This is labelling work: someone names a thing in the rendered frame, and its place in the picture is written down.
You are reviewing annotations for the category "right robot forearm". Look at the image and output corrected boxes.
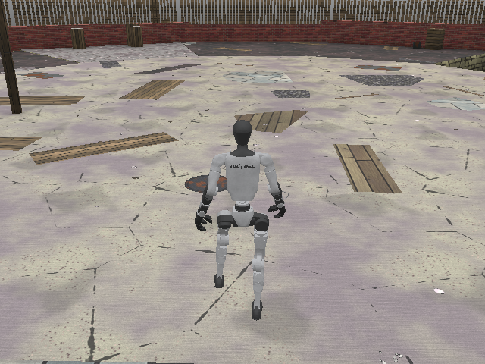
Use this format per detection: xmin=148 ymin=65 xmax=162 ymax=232
xmin=271 ymin=182 xmax=285 ymax=208

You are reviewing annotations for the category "robot left shin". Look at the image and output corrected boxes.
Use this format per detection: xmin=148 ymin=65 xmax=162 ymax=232
xmin=216 ymin=234 xmax=227 ymax=279

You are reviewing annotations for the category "left robot hand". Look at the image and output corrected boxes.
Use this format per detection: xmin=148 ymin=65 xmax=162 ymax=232
xmin=195 ymin=213 xmax=212 ymax=231

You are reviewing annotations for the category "right robot hand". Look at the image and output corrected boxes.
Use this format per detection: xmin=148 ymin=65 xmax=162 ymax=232
xmin=268 ymin=205 xmax=286 ymax=218

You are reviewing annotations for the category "right robot upper arm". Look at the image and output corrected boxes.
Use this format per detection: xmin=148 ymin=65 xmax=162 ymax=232
xmin=258 ymin=152 xmax=280 ymax=193

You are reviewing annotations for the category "left robot forearm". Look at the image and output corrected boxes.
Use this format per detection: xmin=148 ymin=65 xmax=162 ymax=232
xmin=197 ymin=184 xmax=213 ymax=217

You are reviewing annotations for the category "left robot thigh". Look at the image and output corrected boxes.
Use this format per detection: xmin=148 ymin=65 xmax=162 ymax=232
xmin=217 ymin=210 xmax=233 ymax=246

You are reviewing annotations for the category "left robot upper arm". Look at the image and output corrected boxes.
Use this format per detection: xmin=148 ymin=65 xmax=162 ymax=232
xmin=206 ymin=153 xmax=227 ymax=196

